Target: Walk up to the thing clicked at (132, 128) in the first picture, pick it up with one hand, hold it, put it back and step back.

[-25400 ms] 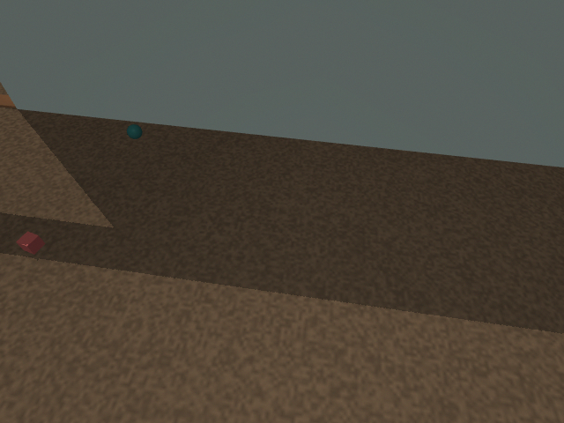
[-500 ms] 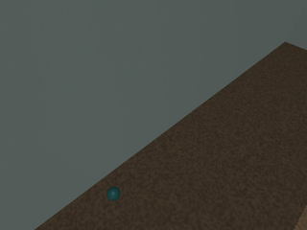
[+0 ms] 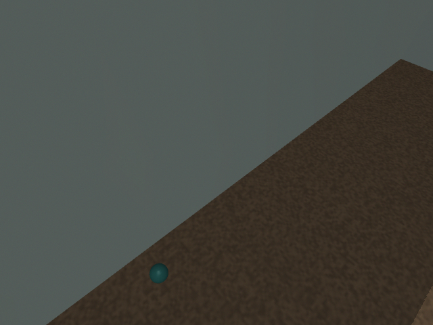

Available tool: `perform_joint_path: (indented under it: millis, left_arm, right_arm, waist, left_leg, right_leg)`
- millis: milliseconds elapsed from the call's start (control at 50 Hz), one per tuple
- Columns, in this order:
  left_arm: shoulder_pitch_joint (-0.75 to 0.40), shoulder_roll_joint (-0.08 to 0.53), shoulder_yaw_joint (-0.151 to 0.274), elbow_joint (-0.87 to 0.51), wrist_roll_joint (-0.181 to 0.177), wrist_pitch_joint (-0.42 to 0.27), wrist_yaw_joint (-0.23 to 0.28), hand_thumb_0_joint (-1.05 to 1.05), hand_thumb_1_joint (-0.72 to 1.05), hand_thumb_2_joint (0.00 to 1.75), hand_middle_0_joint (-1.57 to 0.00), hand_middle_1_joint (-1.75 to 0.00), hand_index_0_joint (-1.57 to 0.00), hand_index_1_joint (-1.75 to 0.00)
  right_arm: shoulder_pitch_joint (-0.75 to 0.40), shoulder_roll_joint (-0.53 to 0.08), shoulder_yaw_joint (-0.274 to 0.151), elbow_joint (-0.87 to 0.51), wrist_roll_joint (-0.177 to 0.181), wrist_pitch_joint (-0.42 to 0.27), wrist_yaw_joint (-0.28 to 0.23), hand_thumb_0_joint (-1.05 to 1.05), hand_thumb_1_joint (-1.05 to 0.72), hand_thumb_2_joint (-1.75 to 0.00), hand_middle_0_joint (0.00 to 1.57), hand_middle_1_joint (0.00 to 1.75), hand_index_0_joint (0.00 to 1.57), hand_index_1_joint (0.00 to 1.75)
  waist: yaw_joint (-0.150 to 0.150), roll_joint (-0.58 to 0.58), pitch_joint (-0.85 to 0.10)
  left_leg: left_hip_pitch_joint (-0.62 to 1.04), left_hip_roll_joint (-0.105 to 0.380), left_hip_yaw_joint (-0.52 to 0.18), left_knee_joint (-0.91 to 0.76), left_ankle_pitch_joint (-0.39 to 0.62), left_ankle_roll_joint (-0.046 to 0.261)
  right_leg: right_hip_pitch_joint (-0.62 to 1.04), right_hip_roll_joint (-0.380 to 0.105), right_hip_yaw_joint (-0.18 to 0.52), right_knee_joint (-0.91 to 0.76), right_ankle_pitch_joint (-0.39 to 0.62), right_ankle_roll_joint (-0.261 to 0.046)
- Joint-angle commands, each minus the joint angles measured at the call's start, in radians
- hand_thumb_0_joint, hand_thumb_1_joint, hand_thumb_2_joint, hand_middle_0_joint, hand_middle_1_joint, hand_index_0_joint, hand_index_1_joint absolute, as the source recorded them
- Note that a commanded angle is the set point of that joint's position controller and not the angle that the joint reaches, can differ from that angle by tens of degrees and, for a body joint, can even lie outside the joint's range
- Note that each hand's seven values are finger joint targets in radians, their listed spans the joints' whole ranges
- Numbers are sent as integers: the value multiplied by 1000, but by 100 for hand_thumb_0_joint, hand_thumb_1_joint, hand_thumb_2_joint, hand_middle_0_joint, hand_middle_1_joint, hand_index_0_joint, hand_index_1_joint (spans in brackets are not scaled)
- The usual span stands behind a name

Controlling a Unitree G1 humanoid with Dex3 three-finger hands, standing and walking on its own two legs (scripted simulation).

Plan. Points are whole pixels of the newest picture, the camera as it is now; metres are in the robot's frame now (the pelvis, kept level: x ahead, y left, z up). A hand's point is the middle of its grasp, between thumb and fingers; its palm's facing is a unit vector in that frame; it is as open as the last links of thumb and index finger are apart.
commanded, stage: stand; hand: left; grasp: from above
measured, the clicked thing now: (158, 273) +0.46 +0.22 -0.74
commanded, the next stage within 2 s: rise first in 0.44 s
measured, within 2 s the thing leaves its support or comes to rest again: neither
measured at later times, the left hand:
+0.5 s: hand out of the picture +0.07 +0.25 -0.16, palm faces -0.01 -0.94 -0.34, open 7.4 cm
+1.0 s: hand out of the picture +0.14 +0.25 -0.19, palm faces -0.07 -0.92 -0.38, open 12.6 cm
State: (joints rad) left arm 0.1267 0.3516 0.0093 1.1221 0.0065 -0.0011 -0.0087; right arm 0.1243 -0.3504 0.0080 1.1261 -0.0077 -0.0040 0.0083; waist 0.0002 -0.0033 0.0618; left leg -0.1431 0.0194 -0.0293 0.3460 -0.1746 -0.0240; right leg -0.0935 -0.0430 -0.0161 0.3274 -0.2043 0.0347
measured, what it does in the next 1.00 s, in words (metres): stands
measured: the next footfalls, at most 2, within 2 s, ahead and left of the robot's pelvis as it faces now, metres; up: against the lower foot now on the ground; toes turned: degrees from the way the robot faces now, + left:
none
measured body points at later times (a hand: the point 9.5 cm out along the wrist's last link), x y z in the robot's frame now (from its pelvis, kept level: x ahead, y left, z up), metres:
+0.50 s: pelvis +0.00 +0.00 +0.00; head +0.01 +0.00 +0.45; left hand +0.07 +0.30 -0.13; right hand +0.08 -0.30 -0.13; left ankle +0.01 +0.13 -0.75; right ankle -0.02 -0.14 -0.75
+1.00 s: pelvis -0.01 +0.01 -0.04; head +0.05 +0.01 +0.40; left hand +0.14 +0.30 -0.17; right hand +0.10 -0.25 -0.15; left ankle +0.01 +0.13 -0.75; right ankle -0.02 -0.14 -0.75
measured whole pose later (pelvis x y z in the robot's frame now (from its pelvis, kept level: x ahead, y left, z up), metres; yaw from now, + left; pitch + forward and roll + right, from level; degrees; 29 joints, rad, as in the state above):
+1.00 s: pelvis -0.01 +0.01 -0.04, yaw -2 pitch +10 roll -1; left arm 0.06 0.31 0.14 0.82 0.14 0.18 0.00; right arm 0.25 -0.24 -0.03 0.67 0.03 -0.05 -0.01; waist -0.03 0.01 -0.05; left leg -0.63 0.03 -0.02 0.82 -0.37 -0.02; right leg -0.58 -0.03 0.01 0.78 -0.38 0.04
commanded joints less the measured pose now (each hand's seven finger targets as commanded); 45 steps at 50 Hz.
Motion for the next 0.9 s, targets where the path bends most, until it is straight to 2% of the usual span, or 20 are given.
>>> perform_joint_path:
  millis: [0,180,260,360,500,520,540,560,580,600,640,680,700,720,740,760,780,800,840,880]
  left_arm:
    - [-15,210,36,-60,4,-22,13,0,90,90,-20,-30,-20,-30]
    - [-20,212,36,-61,3,-22,16,0,90,90,-20,-30,-20,-30]
    - [-17,213,35,-58,3,-24,15,0,90,90,-20,-30,-20,-30]
    - [-23,214,36,-66,4,-26,18,0,90,90,-20,-30,-20,-30]
    - [-26,218,38,-66,2,-26,18,0,90,90,-20,-30,-20,-30]
    - [-23,212,37,-65,2,-25,17,0,82,92,-14,-38,-15,-38]
    - [-374,49,33,-416,-48,-123,31,0,74,100,-18,-46,-14,-46]
    - [-496,108,59,-379,-46,-117,38,0,66,98,-18,-54,-15,-54]
    - [-305,180,115,-172,-27,-71,44,0,58,96,-18,-62,-15,-62]
    - [-232,171,122,-111,-17,-53,28,0,50,94,-15,-70,-14,-70]
    - [-312,252,166,-176,19,-61,16,0,34,94,-9,-86,-11,-86]
    - [-182,215,177,-79,70,-33,-9,0,20,93,-5,-102,-10,-98]
    - [-130,211,197,-75,95,-20,-18,0,12,96,-2,-107,-6,-102]
    - [-93,216,221,-130,99,-11,-16,0,4,97,-1,-109,-5,-105]
    - [-89,217,221,-201,105,3,-11,0,0,97,-1,-111,-5,-106]
    - [-87,200,215,-237,103,25,-1,0,-6,96,-1,-111,-5,-107]
    - [-65,149,178,-233,112,56,2,0,-14,97,-2,-111,-6,-107]
    - [-88,140,168,-253,119,84,8,0,-20,98,-3,-110,-6,-107]
    - [-87,163,182,-299,129,134,19,0,-36,100,-5,-108,-7,-106]
    - [-83,134,169,-357,126,164,22,0,-51,99,-7,-107,-7,-107]
  right_arm:
    - [-34,-216,-43,-62,-1,-26,-18,0,-90,-90,20,30,20,30]
    - [-37,-220,-44,-65,2,-25,-19,0,-90,-90,20,30,20,30]
    - [-30,-215,-41,-62,2,-23,-17,0,-90,-90,20,30,20,30]
    - [-36,-219,-44,-68,1,-23,-17,0,-90,-90,20,30,20,30]
    - [-37,-211,-41,-69,1,-23,-15,0,-90,-90,20,30,20,30]
    - [-39,-217,-42,-68,0,-22,-16,0,-94,-92,20,30,20,30]
    - [-47,-51,-7,-354,67,-72,-36,0,-102,-93,20,30,20,30]
    - [10,-80,-12,-297,67,-71,-47,0,-96,-92,20,30,20,30]
    - [39,-108,-23,-282,64,-57,-51,0,-95,-91,20,30,20,30]
    - [51,-109,-34,-311,64,-46,-48,0,-95,-91,20,30,20,30]
    - [75,-111,-68,-345,50,-55,-61,0,-93,-91,20,30,20,30]
    - [98,-99,-83,-382,33,-61,-53,0,-94,-91,20,30,20,30]
    - [104,-91,-94,-399,24,-62,-45,0,-93,-91,20,30,20,30]
    - [109,-89,-101,-425,23,-63,-42,0,-94,-91,20,30,20,30]
    - [101,-86,-104,-456,26,-65,-41,0,-96,-91,20,30,20,30]
    - [97,-80,-101,-476,27,-65,-39,0,-94,-91,20,30,20,30]
    - [85,-75,-95,-497,33,-64,-37,0,-95,-91,20,30,20,30]
    - [68,-73,-91,-520,36,-64,-34,0,-95,-91,20,30,20,30]
    - [41,-69,-94,-558,41,-65,-33,0,-93,-91,20,30,20,30]
    - [53,-61,-93,-580,38,-73,-27,0,-92,-91,20,30,20,30]
  waist:
    - [5,13,-87]
    - [3,11,-88]
    - [-1,3,-80]
    - [1,-2,-107]
    - [-2,14,-79]
    - [0,21,-68]
    - [-117,37,-19]
    - [-90,20,-59]
    - [-72,-20,-29]
    - [-46,-53,-28]
    - [-33,-22,-163]
    - [-25,-13,-229]
    - [9,-12,-272]
    - [32,34,-326]
    - [41,92,-371]
    - [38,112,-350]
    - [28,102,-304]
    - [14,78,-269]
    - [12,38,-256]
    - [-1,24,-250]
  left_leg:
    - [23,103,-72,-47,171,41]
    - [41,106,-72,-41,202,38]
    - [24,99,-68,-44,164,41]
    - [46,104,-67,-27,228,40]
    - [26,100,-67,-46,182,37]
    - [20,99,-66,-46,158,40]
    - [-69,-26,70,14,-15,26]
    - [-64,-33,66,28,-51,27]
    - [-106,-40,69,47,-77,33]
    - [-142,-29,67,82,-53,33]
    - [-140,-29,61,135,3,31]
    - [-204,-38,54,209,32,27]
    - [-232,-42,53,239,55,25]
    - [-214,-45,54,254,79,18]
    - [-189,-45,56,248,85,11]
    - [-200,-41,53,237,70,6]
    - [-223,-34,47,232,49,2]
    - [-256,-30,42,238,15,4]
    - [-312,-25,38,270,-30,10]
    - [-350,-19,39,301,-81,13]
  right_leg:
    - [12,-92,60,-41,128,-53]
    - [3,-92,61,-37,140,-51]
    - [9,-95,66,-48,133,-49]
    - [21,-98,60,-42,188,-48]
    - [14,-94,59,-47,148,-50]
    - [5,-95,64,-56,126,-47]
    - [-241,36,-10,18,61,-38]
    - [-197,33,-17,27,24,-39]
    - [-206,39,-26,28,-21,-43]
    - [-216,48,-35,63,-20,-42]
    - [-219,43,-24,125,36,-43]
    - [-249,41,-20,197,67,-44]
    - [-236,39,-19,229,77,-46]
    - [-226,44,-17,251,90,-50]
    - [-223,45,-17,256,84,-54]
    - [-242,48,-20,254,63,-54]
    - [-271,53,-27,255,37,-56]
    - [-298,56,-32,255,7,-55]
    - [-339,58,-34,275,-42,-53]
    - [-384,61,-38,307,-93,-51]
